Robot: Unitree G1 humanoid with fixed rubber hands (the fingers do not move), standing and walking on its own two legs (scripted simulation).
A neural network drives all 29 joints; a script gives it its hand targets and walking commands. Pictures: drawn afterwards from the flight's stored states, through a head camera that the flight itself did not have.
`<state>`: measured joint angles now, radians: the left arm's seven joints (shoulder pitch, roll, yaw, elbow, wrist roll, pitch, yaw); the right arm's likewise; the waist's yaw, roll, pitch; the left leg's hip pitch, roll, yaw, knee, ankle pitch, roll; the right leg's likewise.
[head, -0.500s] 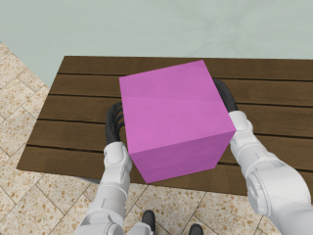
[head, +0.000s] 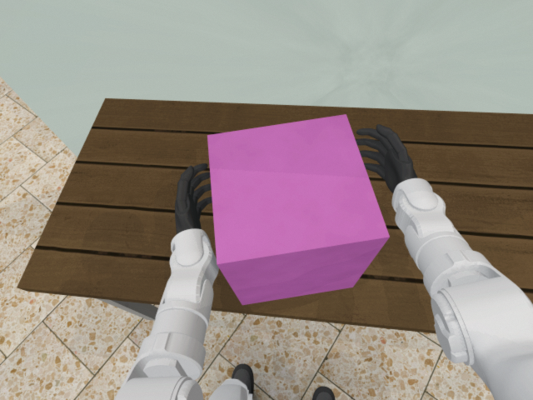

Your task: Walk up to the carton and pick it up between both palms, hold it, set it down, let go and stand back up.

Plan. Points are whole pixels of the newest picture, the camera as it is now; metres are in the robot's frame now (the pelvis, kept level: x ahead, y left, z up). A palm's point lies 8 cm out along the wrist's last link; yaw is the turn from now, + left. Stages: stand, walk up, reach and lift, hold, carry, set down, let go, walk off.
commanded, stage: set down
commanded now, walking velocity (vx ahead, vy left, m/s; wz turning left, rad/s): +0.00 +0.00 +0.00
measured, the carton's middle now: (288, 220) +0.39 +0.05 -0.05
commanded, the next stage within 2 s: none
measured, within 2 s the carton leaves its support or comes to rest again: neither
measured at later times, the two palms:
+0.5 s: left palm (186, 247) +0.31 +0.20 -0.01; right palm (430, 210) +0.42 -0.17 -0.01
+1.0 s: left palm (173, 281) +0.26 +0.20 -0.02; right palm (445, 252) +0.36 -0.19 -0.02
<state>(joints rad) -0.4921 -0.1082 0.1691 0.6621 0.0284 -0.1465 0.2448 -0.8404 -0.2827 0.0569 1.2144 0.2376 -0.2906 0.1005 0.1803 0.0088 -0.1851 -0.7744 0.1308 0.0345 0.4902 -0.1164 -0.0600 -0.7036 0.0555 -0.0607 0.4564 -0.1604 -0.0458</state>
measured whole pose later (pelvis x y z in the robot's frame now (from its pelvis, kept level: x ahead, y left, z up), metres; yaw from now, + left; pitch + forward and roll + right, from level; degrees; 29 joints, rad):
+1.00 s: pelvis -0.01 -0.01 +0.00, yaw +2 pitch +15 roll -1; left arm -0.15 0.00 0.03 0.45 -0.05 -0.17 0.24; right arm -0.42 -0.36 0.09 1.04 0.34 -0.47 0.20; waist 0.13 -0.01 -0.06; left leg -0.64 0.12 0.01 0.51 -0.14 -0.07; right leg -0.56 0.05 -0.09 0.51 -0.21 -0.06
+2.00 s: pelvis +0.02 -0.02 +0.01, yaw +3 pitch +1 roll +1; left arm 0.29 0.02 0.01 0.41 -0.02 -0.29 0.21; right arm 0.08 -0.32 0.20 0.89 0.41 -0.60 0.20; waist 0.07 -0.04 0.00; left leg -0.29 0.10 0.01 0.47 -0.20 -0.08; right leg -0.24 0.02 -0.08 0.52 -0.31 -0.06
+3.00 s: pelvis +0.05 +0.01 +0.02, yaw +0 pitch -1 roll +0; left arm 0.33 0.07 0.02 0.44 0.00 -0.18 0.12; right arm 0.15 -0.30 0.11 0.87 0.25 -0.50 0.15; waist 0.06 -0.02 0.04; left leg -0.14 0.08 0.08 0.38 -0.21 -0.06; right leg -0.10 0.01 -0.02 0.40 -0.27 -0.03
